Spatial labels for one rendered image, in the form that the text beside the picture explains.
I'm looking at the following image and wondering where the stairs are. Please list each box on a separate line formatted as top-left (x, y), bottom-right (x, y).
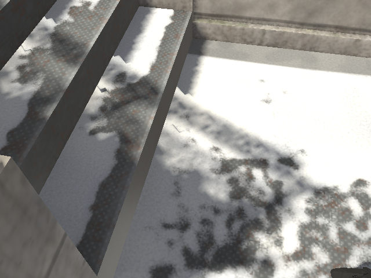
top-left (0, 0), bottom-right (192, 278)

